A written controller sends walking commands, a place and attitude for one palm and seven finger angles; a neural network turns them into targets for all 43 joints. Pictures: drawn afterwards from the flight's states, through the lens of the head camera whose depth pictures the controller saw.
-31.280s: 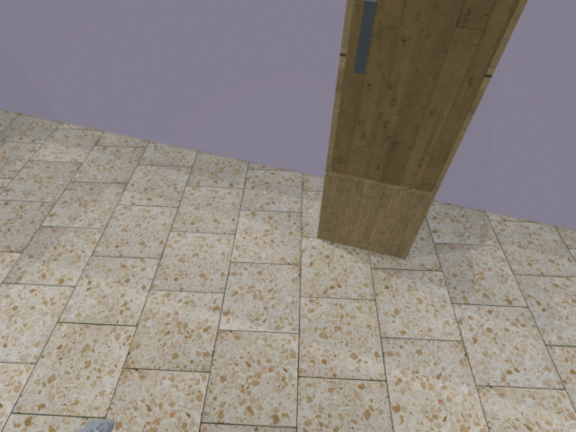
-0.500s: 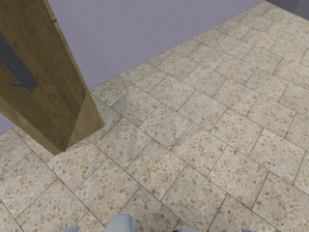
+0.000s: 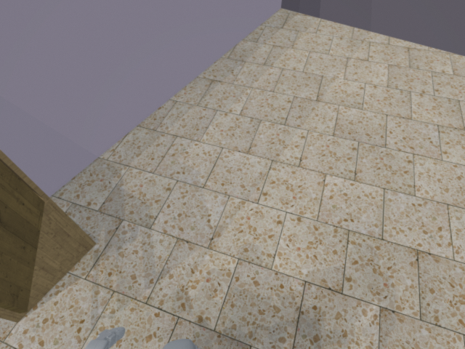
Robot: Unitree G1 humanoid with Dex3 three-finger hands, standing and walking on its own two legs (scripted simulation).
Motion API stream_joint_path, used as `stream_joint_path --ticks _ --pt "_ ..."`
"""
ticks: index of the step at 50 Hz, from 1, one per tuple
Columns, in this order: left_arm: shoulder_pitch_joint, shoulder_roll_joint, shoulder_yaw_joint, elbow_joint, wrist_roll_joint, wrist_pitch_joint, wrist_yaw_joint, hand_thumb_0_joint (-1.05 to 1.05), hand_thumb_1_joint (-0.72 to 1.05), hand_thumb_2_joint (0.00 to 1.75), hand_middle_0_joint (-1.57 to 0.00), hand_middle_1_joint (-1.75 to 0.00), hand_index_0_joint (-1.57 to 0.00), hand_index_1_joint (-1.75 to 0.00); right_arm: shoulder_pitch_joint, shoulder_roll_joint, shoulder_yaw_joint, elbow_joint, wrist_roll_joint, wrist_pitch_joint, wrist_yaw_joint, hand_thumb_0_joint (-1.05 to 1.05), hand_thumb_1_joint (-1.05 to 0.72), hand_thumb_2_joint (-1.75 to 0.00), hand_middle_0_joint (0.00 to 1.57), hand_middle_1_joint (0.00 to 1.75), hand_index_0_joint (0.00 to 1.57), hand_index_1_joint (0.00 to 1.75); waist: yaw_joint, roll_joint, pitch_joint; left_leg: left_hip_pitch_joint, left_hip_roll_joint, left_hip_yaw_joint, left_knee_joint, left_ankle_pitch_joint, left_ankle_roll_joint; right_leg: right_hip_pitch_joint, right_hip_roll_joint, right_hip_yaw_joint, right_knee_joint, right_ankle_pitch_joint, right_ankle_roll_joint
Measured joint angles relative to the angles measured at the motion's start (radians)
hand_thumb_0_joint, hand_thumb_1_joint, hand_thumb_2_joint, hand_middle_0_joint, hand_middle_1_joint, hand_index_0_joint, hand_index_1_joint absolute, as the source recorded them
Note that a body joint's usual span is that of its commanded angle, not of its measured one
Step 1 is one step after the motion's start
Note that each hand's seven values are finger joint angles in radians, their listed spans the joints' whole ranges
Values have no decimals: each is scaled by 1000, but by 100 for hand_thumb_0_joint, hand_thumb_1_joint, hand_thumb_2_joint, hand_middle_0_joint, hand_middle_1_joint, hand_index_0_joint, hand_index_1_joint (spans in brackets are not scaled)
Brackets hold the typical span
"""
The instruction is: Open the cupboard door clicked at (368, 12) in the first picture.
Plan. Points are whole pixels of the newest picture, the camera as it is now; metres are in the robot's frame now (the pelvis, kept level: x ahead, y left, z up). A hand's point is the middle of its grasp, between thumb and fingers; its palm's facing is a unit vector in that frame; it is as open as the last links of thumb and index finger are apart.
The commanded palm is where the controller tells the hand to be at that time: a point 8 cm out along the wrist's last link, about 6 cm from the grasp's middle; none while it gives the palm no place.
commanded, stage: walk to a spot facing it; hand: left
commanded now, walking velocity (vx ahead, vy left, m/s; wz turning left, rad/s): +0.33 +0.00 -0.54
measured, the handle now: out of the picture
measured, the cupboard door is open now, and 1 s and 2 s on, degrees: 48 48 48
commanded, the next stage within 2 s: turn to face it in 1.44 s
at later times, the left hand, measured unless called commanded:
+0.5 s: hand (184, 245) +0.34 +0.13 -0.14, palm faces -0.31 -0.93 -0.18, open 7.4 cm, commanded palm none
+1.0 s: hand (221, 192) +0.50 +0.06 -0.17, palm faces -0.36 -0.91 -0.19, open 7.3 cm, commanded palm none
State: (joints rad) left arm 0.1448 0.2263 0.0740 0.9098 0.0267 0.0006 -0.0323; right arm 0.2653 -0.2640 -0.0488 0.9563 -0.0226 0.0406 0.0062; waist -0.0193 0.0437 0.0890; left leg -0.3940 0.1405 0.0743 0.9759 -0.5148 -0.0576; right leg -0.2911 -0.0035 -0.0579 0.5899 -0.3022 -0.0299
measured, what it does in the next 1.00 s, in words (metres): walks ahead, turning right: left foot, then right foot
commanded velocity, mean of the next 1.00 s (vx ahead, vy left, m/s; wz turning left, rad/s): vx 0.37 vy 0.00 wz -0.26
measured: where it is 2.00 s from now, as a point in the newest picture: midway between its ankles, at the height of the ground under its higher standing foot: (305, 213)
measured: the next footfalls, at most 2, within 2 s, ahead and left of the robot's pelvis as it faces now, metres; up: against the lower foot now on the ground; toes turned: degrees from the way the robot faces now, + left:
left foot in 0.22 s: +0.20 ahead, +0.13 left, +0.00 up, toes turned -4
right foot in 0.56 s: +0.27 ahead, -0.18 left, +0.00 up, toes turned -24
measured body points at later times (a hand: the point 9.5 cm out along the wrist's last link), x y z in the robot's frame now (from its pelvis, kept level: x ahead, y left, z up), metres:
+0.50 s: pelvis +0.17 -0.02 +0.01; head +0.23 -0.04 +0.46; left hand +0.36 +0.18 -0.13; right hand +0.08 -0.23 -0.14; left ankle +0.16 +0.13 -0.73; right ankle +0.20 -0.16 -0.69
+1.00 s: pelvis +0.40 -0.11 +0.01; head +0.44 -0.12 +0.45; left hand +0.52 +0.11 -0.15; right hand +0.36 -0.34 -0.14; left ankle +0.45 +0.01 -0.73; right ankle +0.30 -0.19 -0.65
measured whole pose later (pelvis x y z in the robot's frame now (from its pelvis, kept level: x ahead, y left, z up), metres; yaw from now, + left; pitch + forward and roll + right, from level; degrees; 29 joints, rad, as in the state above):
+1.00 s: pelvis +0.40 -0.11 +0.01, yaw -23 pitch +1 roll +1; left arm 0.22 0.21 0.07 1.08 0.03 0.00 -0.03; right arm 0.24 -0.15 -0.04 0.99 -0.04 -0.09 -0.01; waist -0.01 -0.03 0.05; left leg -0.27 0.09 0.17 0.53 -0.27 -0.02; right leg -0.45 -0.05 -0.05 1.13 -0.38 -0.01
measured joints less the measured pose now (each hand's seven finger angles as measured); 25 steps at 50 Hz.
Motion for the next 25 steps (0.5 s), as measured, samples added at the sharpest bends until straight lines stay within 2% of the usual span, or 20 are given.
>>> stream_joint_path --ticks 2,4,7,10,11,12,14,16,18,21,25 --pt "26 -10 -3 9 2 -5 11 0 91 90 -20 -30 -20 -29 -22 -6 -8 2 -1 1 5 1 -91 -90 20 30 20 30 0 -7 2 -57 -19 -12 48 49 -6 34 7 23 -44 1 5" --pt "53 -15 -5 26 3 -9 13 0 91 90 -20 -30 -20 -29 -45 -3 -13 -12 0 -8 10 1 -91 -90 20 30 20 30 3 -24 1 -85 -32 -9 -1 98 -9 65 9 52 -93 13 7" --pt "87 -17 -7 56 6 -10 6 0 91 90 -20 -30 -20 -30 -78 10 -13 -39 2 -29 16 1 -91 -90 20 30 20 30 13 -51 3 -82 -51 -4 -151 149 -10 103 10 97 -132 15 11" --pt "119 -19 -4 83 4 -3 0 1 90 90 -20 -30 -20 -30 -98 24 -4 -63 4 -58 15 1 -91 -90 20 30 20 30 21 -68 2 -21 -73 5 -334 214 -3 126 14 138 -111 -25 24" --pt "134 -22 -2 86 3 1 -2 1 90 90 -20 -30 -21 -30 -96 21 2 -74 2 -73 12 1 -91 -90 20 30 20 30 23 -62 -7 14 -72 2 -406 202 7 117 25 151 -71 -56 22" --pt "142 -26 -2 92 0 6 -4 1 90 90 -20 -30 -21 -30 -94 18 4 -83 -4 -91 7 1 -91 -90 20 30 20 30 20 -48 -14 18 -62 -1 -422 277 25 82 36 141 29 -113 17" --pt "130 -15 4 105 1 19 -8 1 90 90 -20 -30 -20 -30 -88 37 13 -83 -16 -108 -7 1 -91 -90 20 30 20 30 17 -63 -9 21 -53 27 -362 285 52 -13 28 116 298 -186 7" --pt "99 -2 12 109 8 24 -13 1 91 90 -20 -30 -20 -29 -57 60 21 -75 -20 -113 -11 1 -91 -90 20 30 20 30 14 -79 -12 54 -50 47 -376 250 53 -115 5 79 501 -141 5" --pt "58 2 15 95 12 23 -22 1 91 90 -20 -30 -20 -29 -20 77 27 -51 -20 -114 -15 1 -91 -90 20 30 20 30 17 -81 -11 101 -47 62 -437 253 40 -192 -26 45 563 -72 14" --pt "4 -5 9 61 11 17 -32 1 91 90 -19 -30 -20 -29 35 90 33 -5 -20 -108 -13 1 -91 -90 20 30 20 30 18 -63 -11 174 -34 85 -530 268 30 -242 -61 8 430 -17 26" --pt "-52 -14 1 29 9 10 -35 1 91 90 -19 -30 -20 -29 98 91 29 43 -21 -86 -2 1 -91 -90 21 30 20 30 -11 -37 -10 251 -11 121 -572 234 4 -218 -70 -29 169 22 26"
